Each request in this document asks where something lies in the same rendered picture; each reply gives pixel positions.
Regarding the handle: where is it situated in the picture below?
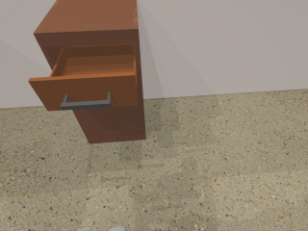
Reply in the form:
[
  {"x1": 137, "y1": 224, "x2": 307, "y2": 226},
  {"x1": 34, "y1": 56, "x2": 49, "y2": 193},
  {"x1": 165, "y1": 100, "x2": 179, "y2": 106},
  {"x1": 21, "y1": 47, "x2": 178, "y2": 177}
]
[{"x1": 60, "y1": 92, "x2": 112, "y2": 111}]

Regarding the drawer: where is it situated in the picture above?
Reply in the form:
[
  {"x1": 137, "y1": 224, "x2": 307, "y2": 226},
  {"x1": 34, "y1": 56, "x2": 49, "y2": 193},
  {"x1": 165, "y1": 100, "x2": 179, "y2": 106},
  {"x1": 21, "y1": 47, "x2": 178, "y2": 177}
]
[{"x1": 28, "y1": 43, "x2": 139, "y2": 112}]

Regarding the cabinet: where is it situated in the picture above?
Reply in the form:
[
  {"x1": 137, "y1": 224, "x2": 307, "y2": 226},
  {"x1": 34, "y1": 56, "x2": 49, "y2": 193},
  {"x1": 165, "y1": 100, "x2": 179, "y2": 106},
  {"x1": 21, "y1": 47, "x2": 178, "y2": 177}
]
[{"x1": 33, "y1": 0, "x2": 146, "y2": 144}]

